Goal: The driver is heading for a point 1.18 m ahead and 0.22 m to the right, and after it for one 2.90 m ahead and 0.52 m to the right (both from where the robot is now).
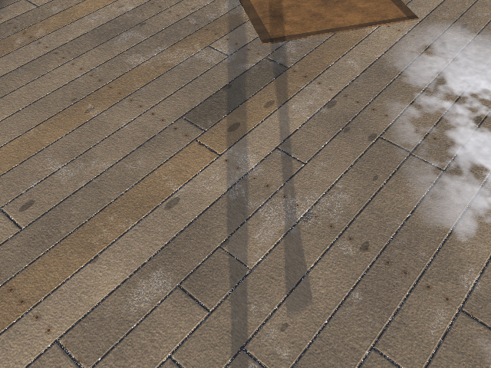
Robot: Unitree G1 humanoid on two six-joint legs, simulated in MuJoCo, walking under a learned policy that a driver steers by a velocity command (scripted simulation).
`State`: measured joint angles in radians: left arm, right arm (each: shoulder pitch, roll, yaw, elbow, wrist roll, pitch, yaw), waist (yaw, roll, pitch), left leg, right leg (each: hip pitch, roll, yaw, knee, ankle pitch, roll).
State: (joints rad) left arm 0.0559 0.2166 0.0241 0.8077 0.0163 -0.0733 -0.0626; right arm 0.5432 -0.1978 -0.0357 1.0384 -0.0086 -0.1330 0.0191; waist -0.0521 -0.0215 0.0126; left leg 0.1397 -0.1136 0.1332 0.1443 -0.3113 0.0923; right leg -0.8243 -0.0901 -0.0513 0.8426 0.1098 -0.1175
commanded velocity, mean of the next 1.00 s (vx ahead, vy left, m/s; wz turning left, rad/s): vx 1.00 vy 0.00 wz -0.41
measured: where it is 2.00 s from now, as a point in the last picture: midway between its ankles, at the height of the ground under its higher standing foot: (334, 141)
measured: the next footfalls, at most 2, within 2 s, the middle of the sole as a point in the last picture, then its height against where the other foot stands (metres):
right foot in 0.14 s outside the picture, level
left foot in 0.58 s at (243, 264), level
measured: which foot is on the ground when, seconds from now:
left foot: down 0.00-0.16, up 0.18-0.56, down 0.58-0.98, up 1.00-1.00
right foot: up 0.00-0.12, down 0.14-0.56, up 0.58-0.98, down 1.00-1.00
